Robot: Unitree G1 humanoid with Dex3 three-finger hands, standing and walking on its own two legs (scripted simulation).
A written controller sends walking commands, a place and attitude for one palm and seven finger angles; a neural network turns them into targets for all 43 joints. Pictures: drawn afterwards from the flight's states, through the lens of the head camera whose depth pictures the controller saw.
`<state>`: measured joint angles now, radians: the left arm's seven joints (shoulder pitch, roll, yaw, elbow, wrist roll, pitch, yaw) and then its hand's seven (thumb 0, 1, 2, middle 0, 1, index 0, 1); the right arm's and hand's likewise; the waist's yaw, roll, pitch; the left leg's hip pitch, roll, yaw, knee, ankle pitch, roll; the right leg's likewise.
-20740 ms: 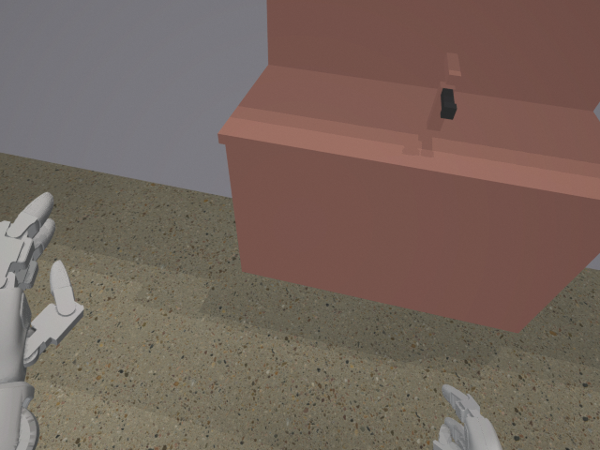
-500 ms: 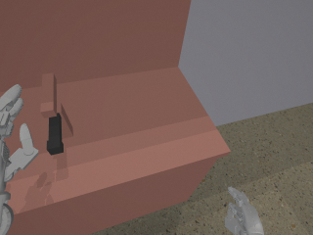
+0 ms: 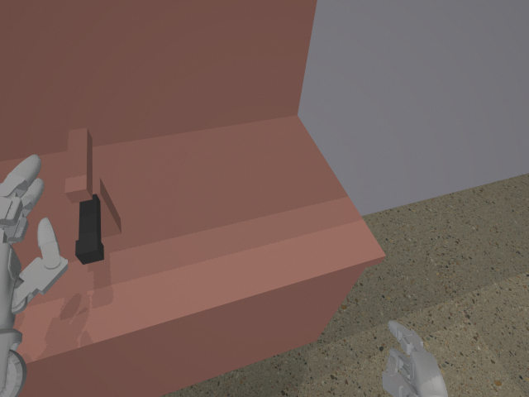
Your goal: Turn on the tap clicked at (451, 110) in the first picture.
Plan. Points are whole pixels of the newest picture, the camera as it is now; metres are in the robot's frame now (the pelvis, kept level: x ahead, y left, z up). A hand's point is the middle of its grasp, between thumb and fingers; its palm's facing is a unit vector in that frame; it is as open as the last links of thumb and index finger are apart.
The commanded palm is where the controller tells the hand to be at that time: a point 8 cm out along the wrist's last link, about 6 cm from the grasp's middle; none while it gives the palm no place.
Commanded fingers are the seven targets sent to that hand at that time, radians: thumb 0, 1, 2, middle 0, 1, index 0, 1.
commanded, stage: come to a stop and stand still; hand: left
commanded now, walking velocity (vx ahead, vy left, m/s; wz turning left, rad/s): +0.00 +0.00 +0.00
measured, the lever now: (90, 250) +0.28 +0.28 +0.06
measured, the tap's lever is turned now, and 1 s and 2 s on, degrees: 0 0 0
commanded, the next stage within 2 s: look again from close up in 0.96 s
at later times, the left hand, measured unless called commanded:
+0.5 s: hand (47, 262) +0.21 +0.26 +0.15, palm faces +0.40 -0.85 -0.35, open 7.4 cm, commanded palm +0.15 +0.28 +0.17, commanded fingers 0.00 0.90 0.90 -0.20 -0.30 -0.20 -0.30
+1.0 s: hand (40, 267) +0.21 +0.27 +0.15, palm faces +0.39 -0.86 -0.34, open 7.4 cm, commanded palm +0.15 +0.29 +0.17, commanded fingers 0.00 0.90 0.90 -0.20 -0.30 -0.20 -0.30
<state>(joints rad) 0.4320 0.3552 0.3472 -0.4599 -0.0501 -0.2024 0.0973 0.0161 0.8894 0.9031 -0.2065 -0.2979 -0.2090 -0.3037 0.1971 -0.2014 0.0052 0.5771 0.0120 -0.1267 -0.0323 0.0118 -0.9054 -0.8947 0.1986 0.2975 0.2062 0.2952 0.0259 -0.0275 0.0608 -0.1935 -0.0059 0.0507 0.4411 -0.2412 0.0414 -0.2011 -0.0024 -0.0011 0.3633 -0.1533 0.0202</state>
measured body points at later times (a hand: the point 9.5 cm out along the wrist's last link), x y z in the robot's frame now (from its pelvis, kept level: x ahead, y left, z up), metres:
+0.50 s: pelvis +0.00 +0.00 +0.00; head +0.02 +0.03 +0.44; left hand +0.19 +0.30 +0.17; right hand +0.17 -0.22 -0.08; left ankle +0.00 +0.09 -0.74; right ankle +0.03 -0.14 -0.74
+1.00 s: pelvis -0.01 +0.01 +0.00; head +0.02 +0.04 +0.45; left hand +0.18 +0.31 +0.17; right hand +0.18 -0.21 -0.07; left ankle +0.00 +0.09 -0.74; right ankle +0.03 -0.14 -0.74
